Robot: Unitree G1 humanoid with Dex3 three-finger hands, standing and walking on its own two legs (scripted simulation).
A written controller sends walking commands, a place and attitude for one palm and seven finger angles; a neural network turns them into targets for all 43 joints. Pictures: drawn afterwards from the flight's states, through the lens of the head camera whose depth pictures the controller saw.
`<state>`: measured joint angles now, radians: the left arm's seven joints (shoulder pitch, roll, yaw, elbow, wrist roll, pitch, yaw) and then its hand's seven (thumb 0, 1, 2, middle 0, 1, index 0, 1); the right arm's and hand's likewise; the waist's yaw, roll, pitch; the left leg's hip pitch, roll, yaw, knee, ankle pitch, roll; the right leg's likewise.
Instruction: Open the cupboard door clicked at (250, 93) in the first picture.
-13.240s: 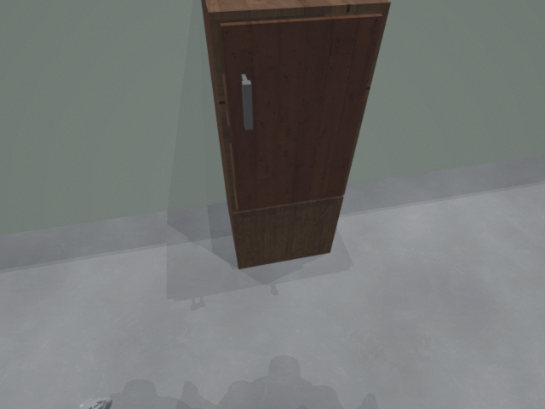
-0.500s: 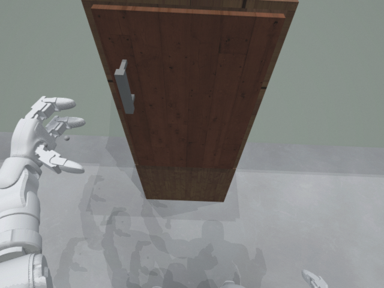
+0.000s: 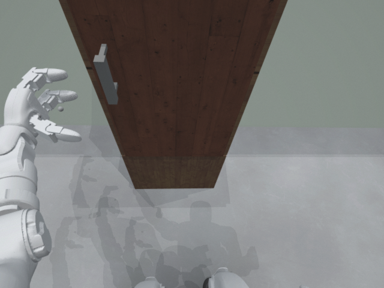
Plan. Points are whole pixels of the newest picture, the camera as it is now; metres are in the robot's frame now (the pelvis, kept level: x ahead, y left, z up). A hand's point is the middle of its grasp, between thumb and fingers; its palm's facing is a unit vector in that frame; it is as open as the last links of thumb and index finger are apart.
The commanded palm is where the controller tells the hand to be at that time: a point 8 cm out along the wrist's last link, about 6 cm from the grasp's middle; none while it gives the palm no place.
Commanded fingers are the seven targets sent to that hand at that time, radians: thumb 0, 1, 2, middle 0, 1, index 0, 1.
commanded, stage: move the hooked fingers beside the handle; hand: left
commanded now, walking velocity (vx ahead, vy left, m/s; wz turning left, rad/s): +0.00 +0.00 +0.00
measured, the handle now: (108, 75) +0.54 +0.18 +0.09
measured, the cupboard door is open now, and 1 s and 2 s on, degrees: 0 0 0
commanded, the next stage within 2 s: slide the fingers in behind the handle in 1.20 s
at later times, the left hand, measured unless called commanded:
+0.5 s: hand (69, 85) +0.50 +0.25 +0.10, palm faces +0.01 -1.00 +0.01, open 14.0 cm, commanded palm +0.47 +0.30 +0.09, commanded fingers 0.00 -0.50 0.30 -0.30 -1.20 -0.30 -1.20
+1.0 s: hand (75, 94) +0.48 +0.24 +0.09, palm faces +0.01 -1.00 +0.01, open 14.0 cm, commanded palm +0.47 +0.29 +0.09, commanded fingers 0.00 -0.50 0.30 -0.30 -1.20 -0.30 -1.20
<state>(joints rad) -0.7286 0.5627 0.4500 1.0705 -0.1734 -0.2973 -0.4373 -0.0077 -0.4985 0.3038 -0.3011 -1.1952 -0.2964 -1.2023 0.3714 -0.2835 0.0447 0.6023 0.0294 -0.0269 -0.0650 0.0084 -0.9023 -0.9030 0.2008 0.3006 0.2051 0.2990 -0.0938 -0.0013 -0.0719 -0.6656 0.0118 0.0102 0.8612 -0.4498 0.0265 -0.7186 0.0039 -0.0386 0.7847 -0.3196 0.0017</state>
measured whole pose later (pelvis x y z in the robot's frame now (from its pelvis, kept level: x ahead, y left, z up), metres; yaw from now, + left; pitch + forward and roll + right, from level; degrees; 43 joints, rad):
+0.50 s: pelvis +0.01 +0.01 +0.00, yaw -1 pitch +19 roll -3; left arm -0.87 0.65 0.50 1.17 -0.12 -0.31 -0.43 -0.01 -0.50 0.30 -0.30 -1.19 -0.30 -1.20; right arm 0.43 -0.28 0.04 0.60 0.01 0.06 -0.04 0.01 -0.90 -0.90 0.20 0.30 0.20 0.30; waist -0.15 0.01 -0.09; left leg -0.75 0.03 0.02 0.89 -0.47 0.03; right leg -0.80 0.02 -0.03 0.79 -0.32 0.01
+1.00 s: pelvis +0.00 +0.01 -0.01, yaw +0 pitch +17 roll -3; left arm -0.86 0.57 0.43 1.16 -0.13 -0.32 -0.38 -0.01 -0.50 0.30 -0.30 -1.20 -0.30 -1.20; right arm 0.38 -0.28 0.04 0.58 0.01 0.07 -0.03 0.00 -0.90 -0.90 0.20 0.30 0.20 0.30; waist -0.13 0.01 -0.09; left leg -0.74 0.02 0.00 0.91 -0.47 0.03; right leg -0.78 0.01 -0.04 0.81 -0.33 0.01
